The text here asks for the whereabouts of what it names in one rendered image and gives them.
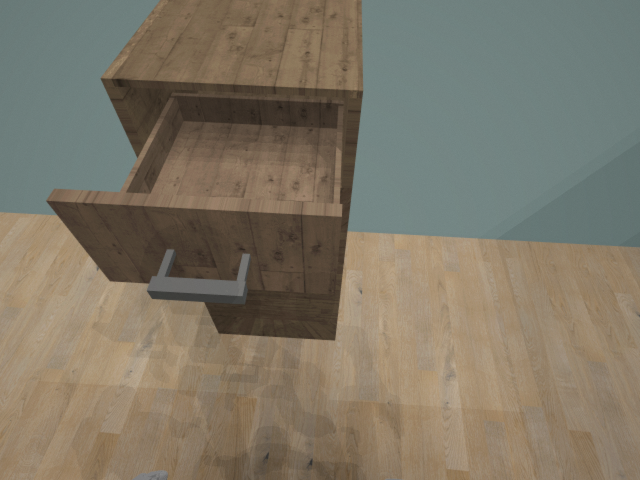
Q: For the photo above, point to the cabinet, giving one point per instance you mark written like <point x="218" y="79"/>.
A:
<point x="303" y="49"/>

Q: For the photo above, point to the handle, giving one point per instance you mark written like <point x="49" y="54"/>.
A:
<point x="198" y="290"/>

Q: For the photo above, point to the drawer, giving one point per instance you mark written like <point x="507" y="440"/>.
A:
<point x="218" y="177"/>

